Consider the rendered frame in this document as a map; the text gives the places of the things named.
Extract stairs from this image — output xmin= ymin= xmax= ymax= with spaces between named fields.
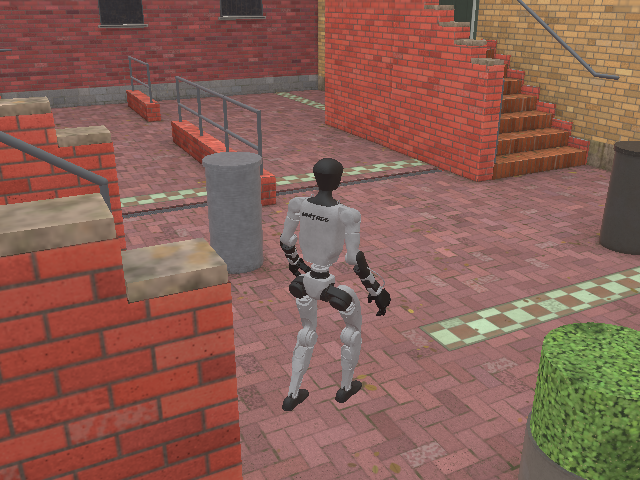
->
xmin=486 ymin=49 xmax=587 ymax=180

